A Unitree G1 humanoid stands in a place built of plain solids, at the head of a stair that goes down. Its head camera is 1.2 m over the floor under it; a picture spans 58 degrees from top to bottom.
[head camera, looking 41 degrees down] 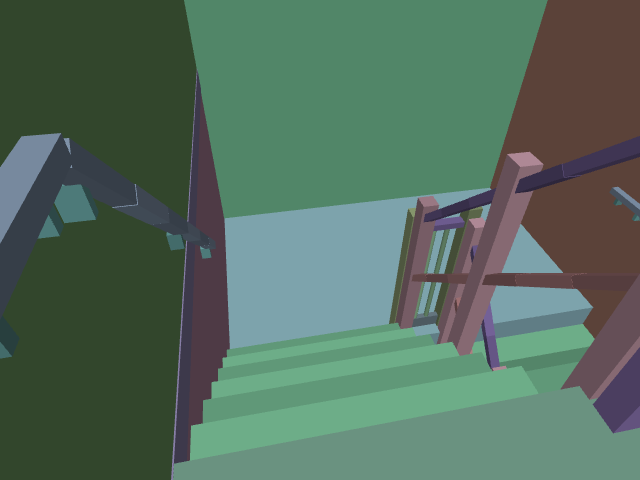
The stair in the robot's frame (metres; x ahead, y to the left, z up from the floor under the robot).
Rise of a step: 0.21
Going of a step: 0.21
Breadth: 1.20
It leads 11 degrees to the left of straight ahead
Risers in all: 7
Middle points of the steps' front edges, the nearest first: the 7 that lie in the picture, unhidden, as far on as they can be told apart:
0.59 -0.20 0.00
0.79 -0.16 -0.21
1.00 -0.12 -0.41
1.20 -0.08 -0.62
1.40 -0.04 -0.83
1.61 0.00 -1.04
1.81 0.04 -1.25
